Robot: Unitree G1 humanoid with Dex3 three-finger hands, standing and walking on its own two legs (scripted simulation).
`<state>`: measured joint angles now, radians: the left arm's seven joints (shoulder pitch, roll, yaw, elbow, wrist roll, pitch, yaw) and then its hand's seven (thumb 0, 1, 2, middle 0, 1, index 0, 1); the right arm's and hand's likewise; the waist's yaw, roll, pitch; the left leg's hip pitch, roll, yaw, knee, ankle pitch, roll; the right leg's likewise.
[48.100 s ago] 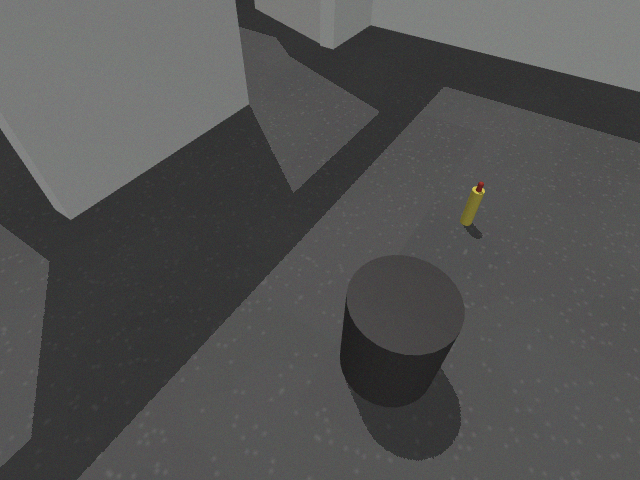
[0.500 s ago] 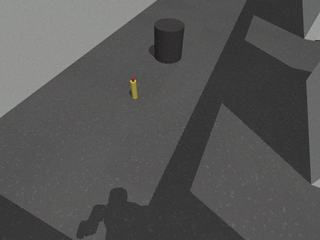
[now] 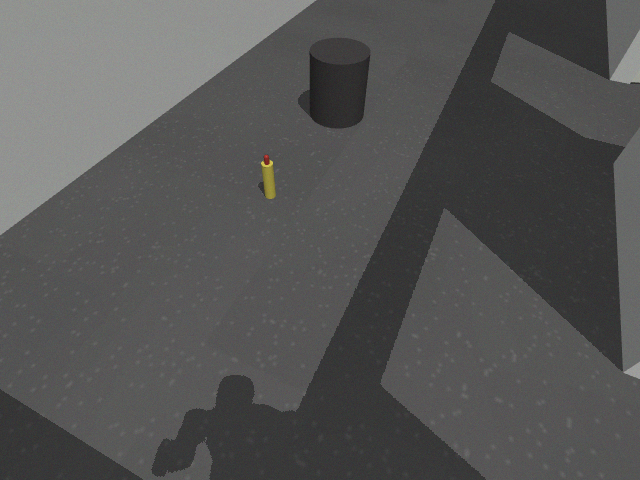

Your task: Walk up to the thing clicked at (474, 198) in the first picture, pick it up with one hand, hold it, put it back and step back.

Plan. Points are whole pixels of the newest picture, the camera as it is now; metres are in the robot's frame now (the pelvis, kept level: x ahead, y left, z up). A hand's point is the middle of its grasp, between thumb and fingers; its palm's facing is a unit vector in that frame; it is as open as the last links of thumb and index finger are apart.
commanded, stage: stand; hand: left
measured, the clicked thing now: (268, 176) +1.40 +0.23 -0.67
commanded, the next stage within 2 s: walk up in 0.38 s
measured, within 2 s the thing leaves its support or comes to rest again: neither
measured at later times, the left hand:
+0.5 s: hand out of the picture +0.07 +0.26 -0.15, palm faces -0.05 -0.94 -0.35, open 7.4 cm
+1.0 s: hand (174, 458) +0.19 +0.21 -0.15, palm faces +0.04 -0.93 -0.37, open 7.4 cm
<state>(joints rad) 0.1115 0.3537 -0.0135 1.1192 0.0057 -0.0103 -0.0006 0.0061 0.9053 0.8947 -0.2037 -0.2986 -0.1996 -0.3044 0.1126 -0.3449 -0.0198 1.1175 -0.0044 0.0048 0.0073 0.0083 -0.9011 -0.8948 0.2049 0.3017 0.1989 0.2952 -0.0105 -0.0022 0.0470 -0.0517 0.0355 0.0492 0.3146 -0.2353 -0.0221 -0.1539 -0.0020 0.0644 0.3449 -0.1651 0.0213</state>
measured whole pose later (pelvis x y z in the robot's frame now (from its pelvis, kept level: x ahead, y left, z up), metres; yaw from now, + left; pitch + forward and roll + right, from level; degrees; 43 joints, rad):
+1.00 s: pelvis +0.17 -0.06 -0.01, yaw +1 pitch -2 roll -2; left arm 0.32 0.38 0.06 0.97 0.01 -0.09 -0.05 0.01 0.90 0.89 -0.21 -0.30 -0.20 -0.30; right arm 0.25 -0.43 -0.09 0.96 -0.02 0.00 0.10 0.01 -0.90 -0.90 0.20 0.30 0.20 0.29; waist 0.03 0.07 0.05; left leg -0.54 0.07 -0.10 0.80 -0.16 -0.02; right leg 0.00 0.04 -0.13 0.32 -0.29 -0.03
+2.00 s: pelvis +0.63 -0.01 -0.02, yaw +4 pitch -2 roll -3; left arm 0.38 0.43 0.05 0.88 0.01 -0.08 -0.05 0.01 0.90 0.89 -0.21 -0.30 -0.20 -0.31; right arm 0.26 -0.42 -0.08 0.87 -0.02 -0.04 0.08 0.01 -0.90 -0.90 0.20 0.30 0.20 0.30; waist 0.04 0.01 0.06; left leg -0.42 0.08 0.03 0.59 -0.14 0.02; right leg -0.11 -0.05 -0.10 0.56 -0.40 0.02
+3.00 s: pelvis +0.95 +0.05 -0.03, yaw +0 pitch -3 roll -1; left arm 0.31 0.44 0.04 0.88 0.01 -0.02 -0.03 0.01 0.90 0.89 -0.20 -0.30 -0.20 -0.30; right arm 0.30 -0.40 -0.07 0.88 -0.02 -0.07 0.04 0.01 -0.90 -0.89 0.20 0.30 0.20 0.30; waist 0.01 -0.06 0.07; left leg -0.38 0.04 0.07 0.67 -0.25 0.03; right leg -0.30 -0.05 -0.01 0.88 -0.48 -0.03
